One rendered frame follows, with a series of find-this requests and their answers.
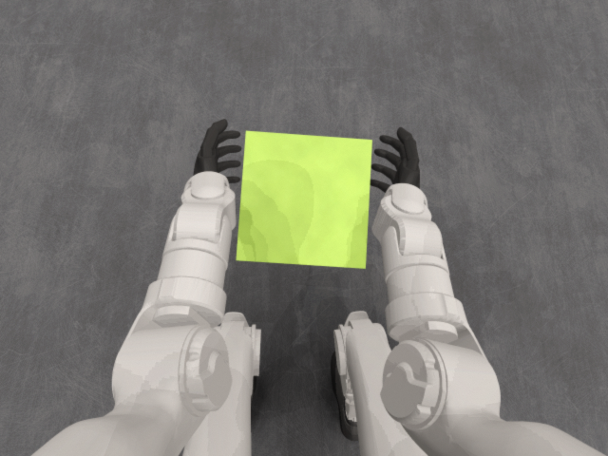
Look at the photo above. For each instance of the left robot hand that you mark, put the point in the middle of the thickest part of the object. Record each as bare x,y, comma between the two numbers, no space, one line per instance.
207,158

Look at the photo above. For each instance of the left robot thigh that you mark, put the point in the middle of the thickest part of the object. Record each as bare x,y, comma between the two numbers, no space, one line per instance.
227,431

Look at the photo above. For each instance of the robot thigh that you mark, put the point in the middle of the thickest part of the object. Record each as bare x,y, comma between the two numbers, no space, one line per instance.
227,431
361,353

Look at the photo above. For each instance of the left robot upper arm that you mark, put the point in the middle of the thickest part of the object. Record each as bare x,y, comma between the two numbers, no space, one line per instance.
165,382

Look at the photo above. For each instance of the carton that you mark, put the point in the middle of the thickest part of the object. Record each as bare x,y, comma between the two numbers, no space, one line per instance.
304,200

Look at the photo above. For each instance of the right robot hand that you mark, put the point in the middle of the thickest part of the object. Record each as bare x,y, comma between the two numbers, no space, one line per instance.
407,167

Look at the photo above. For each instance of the right robot upper arm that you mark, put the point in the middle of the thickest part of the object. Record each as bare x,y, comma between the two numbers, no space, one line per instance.
447,398

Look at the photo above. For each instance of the right robot thigh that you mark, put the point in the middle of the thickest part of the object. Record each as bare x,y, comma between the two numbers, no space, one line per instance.
361,353

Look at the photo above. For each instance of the left robot forearm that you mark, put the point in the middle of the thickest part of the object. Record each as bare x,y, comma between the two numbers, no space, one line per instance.
189,288

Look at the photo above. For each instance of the right robot forearm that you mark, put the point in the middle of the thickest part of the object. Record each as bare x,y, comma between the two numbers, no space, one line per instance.
421,299

